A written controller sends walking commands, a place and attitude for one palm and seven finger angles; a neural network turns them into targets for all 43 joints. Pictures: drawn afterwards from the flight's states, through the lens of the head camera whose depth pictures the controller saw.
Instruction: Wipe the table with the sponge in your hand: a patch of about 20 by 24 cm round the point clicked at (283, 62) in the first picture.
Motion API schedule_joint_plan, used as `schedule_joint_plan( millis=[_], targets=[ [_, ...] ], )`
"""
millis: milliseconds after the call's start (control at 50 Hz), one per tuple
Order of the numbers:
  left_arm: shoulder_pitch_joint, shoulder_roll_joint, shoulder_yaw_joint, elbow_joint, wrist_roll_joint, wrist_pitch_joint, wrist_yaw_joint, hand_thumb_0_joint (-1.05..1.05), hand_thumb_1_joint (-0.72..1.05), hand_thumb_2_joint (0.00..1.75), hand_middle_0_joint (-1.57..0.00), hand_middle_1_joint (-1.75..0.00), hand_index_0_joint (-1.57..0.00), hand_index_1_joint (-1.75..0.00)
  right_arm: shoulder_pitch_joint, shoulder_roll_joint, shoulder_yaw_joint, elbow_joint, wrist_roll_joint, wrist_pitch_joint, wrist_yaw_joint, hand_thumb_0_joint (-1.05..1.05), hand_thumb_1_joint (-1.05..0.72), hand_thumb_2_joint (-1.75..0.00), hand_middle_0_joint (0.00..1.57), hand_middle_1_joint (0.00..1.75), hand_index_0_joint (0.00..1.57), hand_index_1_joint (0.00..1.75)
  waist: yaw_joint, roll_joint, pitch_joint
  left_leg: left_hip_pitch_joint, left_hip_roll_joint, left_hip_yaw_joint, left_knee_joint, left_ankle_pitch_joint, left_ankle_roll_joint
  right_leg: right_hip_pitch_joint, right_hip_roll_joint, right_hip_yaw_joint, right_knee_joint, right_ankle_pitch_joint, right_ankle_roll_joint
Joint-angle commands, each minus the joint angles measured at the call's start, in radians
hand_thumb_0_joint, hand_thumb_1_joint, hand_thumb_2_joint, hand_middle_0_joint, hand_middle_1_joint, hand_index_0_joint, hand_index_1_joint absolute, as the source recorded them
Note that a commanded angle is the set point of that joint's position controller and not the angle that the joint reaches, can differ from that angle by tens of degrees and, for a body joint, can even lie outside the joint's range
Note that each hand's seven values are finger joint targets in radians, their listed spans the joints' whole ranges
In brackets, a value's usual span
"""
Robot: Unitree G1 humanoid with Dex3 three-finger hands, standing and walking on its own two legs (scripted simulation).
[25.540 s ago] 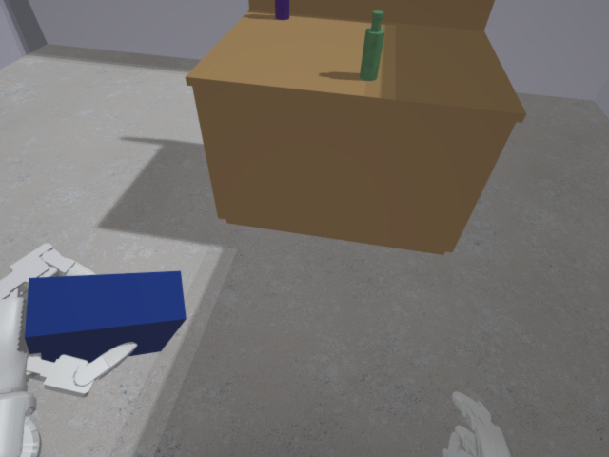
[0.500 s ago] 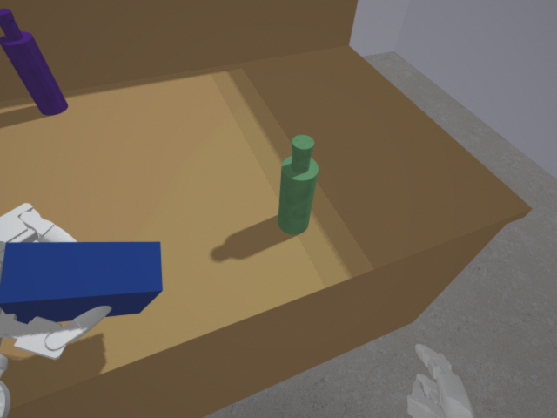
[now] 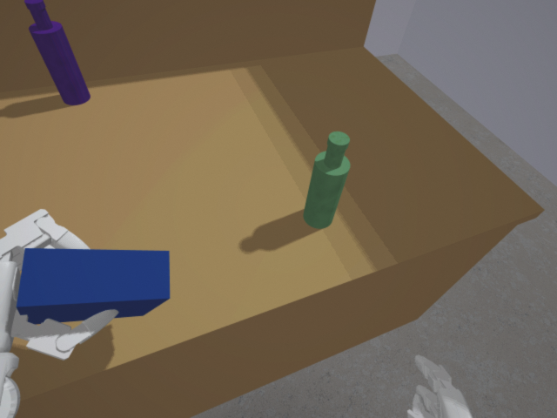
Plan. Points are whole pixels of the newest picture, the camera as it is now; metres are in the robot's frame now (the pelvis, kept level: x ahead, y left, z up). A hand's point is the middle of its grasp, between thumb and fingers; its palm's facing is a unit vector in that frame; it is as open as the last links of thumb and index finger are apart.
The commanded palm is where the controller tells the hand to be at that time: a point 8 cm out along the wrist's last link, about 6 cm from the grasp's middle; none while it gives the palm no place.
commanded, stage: come to a stop and stand still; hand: left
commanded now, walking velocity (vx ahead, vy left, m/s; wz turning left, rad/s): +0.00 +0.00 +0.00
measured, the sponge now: (116, 287) +0.23 +0.21 +0.12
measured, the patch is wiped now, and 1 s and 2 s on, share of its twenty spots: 0.00 0.00 0.00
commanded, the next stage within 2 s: look again from close up in 0.52 s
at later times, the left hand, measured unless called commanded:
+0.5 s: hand out of the picture +0.22 +0.32 +0.16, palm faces +0.39 -0.84 -0.38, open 9.4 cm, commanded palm +0.16 +0.35 +0.18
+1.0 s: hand (27, 276) +0.21 +0.28 +0.15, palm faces +0.37 -0.84 -0.39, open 9.4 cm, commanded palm +0.16 +0.31 +0.18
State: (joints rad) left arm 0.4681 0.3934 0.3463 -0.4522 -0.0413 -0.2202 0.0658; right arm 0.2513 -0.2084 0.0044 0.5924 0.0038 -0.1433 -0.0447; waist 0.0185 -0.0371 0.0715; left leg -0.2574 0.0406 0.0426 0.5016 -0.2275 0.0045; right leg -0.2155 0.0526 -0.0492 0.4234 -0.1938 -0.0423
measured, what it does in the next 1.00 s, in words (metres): stands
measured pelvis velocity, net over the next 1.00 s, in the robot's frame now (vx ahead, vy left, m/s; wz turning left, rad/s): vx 0.00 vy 0.03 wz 0.02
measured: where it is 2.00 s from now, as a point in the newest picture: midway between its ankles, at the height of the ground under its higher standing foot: outside the picture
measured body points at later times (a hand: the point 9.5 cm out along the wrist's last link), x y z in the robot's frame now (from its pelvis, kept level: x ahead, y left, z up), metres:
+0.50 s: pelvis +0.01 +0.06 +0.00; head +0.04 +0.10 +0.45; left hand +0.20 +0.36 +0.18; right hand +0.21 -0.13 -0.06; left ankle +0.03 +0.11 -0.74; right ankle +0.02 -0.09 -0.74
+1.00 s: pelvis +0.00 +0.03 +0.00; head +0.03 +0.05 +0.45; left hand +0.19 +0.32 +0.17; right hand +0.18 -0.19 -0.07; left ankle +0.03 +0.11 -0.74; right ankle +0.02 -0.09 -0.74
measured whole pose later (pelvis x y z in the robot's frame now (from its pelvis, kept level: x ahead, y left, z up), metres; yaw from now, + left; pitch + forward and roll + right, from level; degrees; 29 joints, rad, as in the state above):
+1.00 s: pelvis +0.00 +0.03 +0.00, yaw +1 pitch +0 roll -2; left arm 0.46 0.37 0.35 -0.44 -0.04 -0.22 0.09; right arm 0.21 -0.21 0.02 0.58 0.01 -0.12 -0.04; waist 0.02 -0.01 0.05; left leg -0.25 -0.01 0.04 0.46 -0.21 0.05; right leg -0.20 0.01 -0.05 0.37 -0.17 0.00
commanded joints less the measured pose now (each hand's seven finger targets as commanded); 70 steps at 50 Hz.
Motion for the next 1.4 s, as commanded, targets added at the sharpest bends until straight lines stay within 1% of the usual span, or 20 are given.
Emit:
schedule_joint_plan(
  millis=[0, 60, 140, 160, 240, 260, 340, 360, 420, 480, 540, 560, 640, 660, 800, 940, 960, 1040, 1080, 1380],
  targets=[
    [-0.193, 0.162, 0.136, -0.227, -0.006, -0.071, 0.048, 0.0, 0.1, 1.3, -1.2, -1.6, -1.2, -1.6, -0.131, -0.111, -0.033, -0.163, 0.004, -0.079, -0.005, 0.0, -0.9, -0.9, 0.2, 0.3, 0.2, 0.3, 0.008, 0.117, -0.141, 0.046, 0.042, -0.088, -0.141, -0.031, 0.037, 0.048, -0.101, 0.111, -0.099, -0.035, 0.028],
    [-0.177, 0.101, 0.074, -0.219, 0.001, -0.064, 0.039, 0.0, 0.1, 1.3, -1.2, -1.6, -1.2, -1.6, -0.129, -0.11, -0.03, -0.158, 0.006, -0.086, 0.007, 0.0, -0.9, -0.9, 0.2, 0.3, 0.2, 0.3, 0.005, 0.102, -0.164, 0.059, 0.058, -0.109, -0.168, 0.016, 0.036, 0.074, -0.09, 0.072, -0.065, 0.031, 0.032],
    [-0.16, 0.129, 0.097, -0.242, 0.012, -0.058, 0.044, 0.0, 0.1, 1.3, -1.2, -1.6, -1.2, -1.6, -0.149, -0.108, -0.028, -0.161, 0.01, -0.087, 0.022, 0.0, -0.9, -0.9, 0.2, 0.3, 0.2, 0.3, 0.006, 0.157, -0.148, 0.029, 0.078, -0.124, -0.204, 0.042, 0.024, 0.083, -0.081, 0.054, -0.014, 0.057, 0.033],
    [-0.158, 0.103, 0.074, -0.233, 0.012, -0.063, 0.041, 0.0, 0.1, 1.3, -1.2, -1.6, -1.2, -1.6, -0.127, -0.104, -0.026, -0.162, 0.003, -0.08, 0.022, 0.0, -0.9, -0.9, 0.2, 0.3, 0.2, 0.3, 0.003, 0.152, -0.141, 0.011, 0.085, -0.148, -0.214, 0.041, 0.023, 0.084, -0.08, 0.041, -0.011, 0.052, 0.031],
    [-0.162, 0.157, 0.135, -0.254, 0.013, -0.068, 0.045, 0.0, 0.1, 1.3, -1.2, -1.6, -1.2, -1.6, -0.133, -0.103, -0.026, -0.171, 0.005, -0.069, 0.024, 0.0, -0.9, -0.9, 0.2, 0.3, 0.2, 0.3, 0.002, 0.165, -0.151, 0.023, 0.088, -0.149, -0.216, 0.094, -0.007, 0.079, -0.076, 0.037, 0.007, 0.054, 0.029],
    [-0.159, 0.122, 0.104, -0.247, 0.01, -0.075, 0.039, 0.0, 0.1, 1.3, -1.2, -1.6, -1.2, -1.6, -0.114, -0.098, -0.024, -0.171, -0.003, -0.061, 0.023, 0.0, -0.9, -0.9, 0.2, 0.3, 0.2, 0.3, 0.0, 0.173, -0.15, 0.031, 0.091, -0.165, -0.217, 0.13, -0.016, 0.071, -0.075, 0.028, 0.005, 0.055, 0.028],
    [-0.15, 0.161, 0.141, -0.276, 0.008, -0.074, 0.045, 0.0, 0.1, 1.3, -1.2, -1.6, -1.2, -1.6, -0.13, -0.1, -0.025, -0.18, 0.001, -0.056, 0.024, 0.0, -0.9, -0.9, 0.2, 0.3, 0.2, 0.3, -0.001, 0.16, -0.202, 0.108, 0.085, -0.132, -0.165, 0.302, -0.041, 0.074, -0.083, 0.026, -0.002, 0.099, 0.027],
    [-0.139, 0.12, 0.102, -0.266, 0.004, -0.078, 0.037, 0.0, 0.1, 1.3, -1.2, -1.6, -1.2, -1.6, -0.109, -0.099, -0.024, -0.176, -0.005, -0.051, 0.025, 0.0, -0.9, -0.9, 0.2, 0.3, 0.2, 0.3, -0.003, 0.163, -0.205, 0.117, 0.086, -0.145, -0.166, 0.337, -0.049, 0.068, -0.081, 0.017, -0.003, 0.085, 0.025],
    [-0.138, 0.137, 0.104, -0.305, 0.008, -0.075, 0.04, 0.0, 0.1, 1.3, -1.2, -1.6, -1.2, -1.6, -0.102, -0.105, -0.034, -0.184, -0.005, -0.05, 0.027, 0.0, -0.9, -0.9, 0.2, 0.3, 0.2, 0.3, -0.003, 0.183, -0.221, 0.167, 0.104, -0.146, -0.153, 0.432, -0.064, 0.047, -0.09, 0.02, 0.016, 0.046, 0.022],
    [-0.132, 0.13, 0.098, -0.288, 0.007, -0.069, 0.043, 0.0, 0.1, 1.3, -1.2, -1.6, -1.2, -1.6, -0.104, -0.105, -0.033, -0.184, -0.004, -0.044, 0.028, 0.0, -0.9, -0.9, 0.2, 0.3, 0.2, 0.3, -0.003, 0.188, -0.201, 0.15, 0.111, -0.147, -0.166, 0.395, -0.063, 0.041, -0.092, 0.019, 0.022, 0.014, 0.023],
    [-0.127, 0.159, 0.137, -0.277, 0.008, -0.066, 0.054, 0.0, 0.1, 1.3, -1.2, -1.6, -1.2, -1.6, -0.136, -0.112, -0.028, -0.186, 0.005, -0.037, 0.024, 0.0, -0.9, -0.9, 0.2, 0.3, 0.2, 0.3, -0.001, 0.128, -0.191, 0.081, 0.084, -0.131, -0.161, 0.262, -0.057, 0.096, -0.096, 0.026, -0.018, 0.095, 0.023],
    [-0.115, 0.121, 0.102, -0.249, 0.0, -0.071, 0.048, 0.0, 0.1, 1.3, -1.2, -1.6, -1.2, -1.6, -0.122, -0.108, -0.026, -0.184, 0.001, -0.032, 0.021, 0.0, -0.9, -0.9, 0.2, 0.3, 0.2, 0.3, -0.004, 0.118, -0.18, 0.055, 0.077, -0.141, -0.172, 0.208, -0.055, 0.107, -0.098, 0.024, -0.029, 0.099, 0.021],
    [-0.118, 0.162, 0.139, -0.281, 0.006, -0.079, 0.055, 0.0, 0.1, 1.3, -1.2, -1.6, -1.2, -1.6, -0.14, -0.117, -0.033, -0.188, 0.009, -0.035, 0.015, 0.0, -0.9, -0.9, 0.2, 0.3, 0.2, 0.3, -0.003, 0.159, -0.174, 0.035, 0.066, -0.136, -0.192, 0.116, -0.044, 0.114, -0.097, 0.035, -0.023, 0.093, 0.023],
    [-0.098, 0.123, 0.107, -0.25, 0.0, -0.083, 0.049, 0.0, 0.1, 1.3, -1.2, -1.6, -1.2, -1.6, -0.125, -0.11, -0.029, -0.186, 0.004, -0.033, 0.014, 0.0, -0.9, -0.9, 0.2, 0.3, 0.2, 0.3, -0.003, 0.155, -0.168, 0.021, 0.066, -0.143, -0.2, 0.092, -0.039, 0.116, -0.098, 0.029, -0.031, 0.084, 0.023],
    [-0.076, 0.139, 0.121, -0.22, -0.003, -0.08, 0.05, 0.0, 0.1, 1.3, -1.2, -1.6, -1.2, -1.6, -0.118, -0.117, -0.039, -0.183, 0.008, -0.036, 0.005, 0.0, -0.9, -0.9, 0.2, 0.3, 0.2, 0.3, -0.006, 0.092, -0.163, 0.013, 0.047, -0.129, -0.163, 0.031, 0.001, 0.104, -0.118, 0.069, -0.074, 0.095, 0.018],
    [-0.094, 0.157, 0.131, -0.225, -0.006, -0.067, 0.054, 0.0, 0.1, 1.3, -1.2, -1.6, -1.2, -1.6, -0.144, -0.122, -0.037, -0.174, 0.012, -0.038, -0.002, 0.0, -0.9, -0.9, 0.2, 0.3, 0.2, 0.3, -0.007, 0.071, -0.162, 0.044, 0.03, -0.116, -0.13, 0.038, 0.017, 0.053, -0.126, 0.114, -0.111, 0.087, 0.015],
    [-0.094, 0.115, 0.094, -0.206, -0.011, -0.068, 0.048, 0.0, 0.1, 1.3, -1.2, -1.6, -1.2, -1.6, -0.135, -0.113, -0.032, -0.172, 0.008, -0.037, -0.003, 0.0, -0.9, -0.9, 0.2, 0.3, 0.2, 0.3, -0.009, 0.068, -0.16, 0.045, 0.032, -0.116, -0.137, 0.029, 0.019, 0.049, -0.123, 0.101, -0.118, 0.065, 0.015],
    [-0.138, 0.158, 0.126, -0.248, -0.011, -0.061, 0.051, 0.0, 0.1, 1.3, -1.2, -1.6, -1.2, -1.6, -0.148, -0.117, -0.037, -0.173, 0.011, -0.037, -0.004, 0.0, -0.9, -0.9, 0.2, 0.3, 0.2, 0.3, -0.01, 0.101, -0.164, 0.06, 0.054, -0.122, -0.161, 0.018, 0.015, 0.037, -0.1, 0.096, -0.098, 0.059, 0.019],
    [-0.14, 0.138, 0.106, -0.249, -0.015, -0.061, 0.045, 0.0, 0.1, 1.3, -1.2, -1.6, -1.2, -1.6, -0.134, -0.112, -0.041, -0.181, 0.009, -0.039, -0.003, 0.0, -0.9, -0.9, 0.2, 0.3, 0.2, 0.3, -0.009, 0.122, -0.162, 0.064, 0.067, -0.13, -0.169, 0.029, 0.016, 0.037, -0.095, 0.09, -0.085, 0.07, 0.019],
    [-0.082, 0.158, 0.133, -0.28, -0.045, -0.015, 0.028, 0.0, 0.1, 1.3, -1.2, -1.6, -1.2, -1.6, -0.125, -0.111, -0.053, -0.204, 0.011, -0.01, 0.004, 0.0, -0.9, -0.9, 0.2, 0.3, 0.2, 0.3, -0.014, 0.112, -0.187, 0.057, 0.101, -0.107, -0.089, 0.105, 0.023, 0.031, -0.094, 0.09, -0.061, 0.132, 0.016]
  ],
)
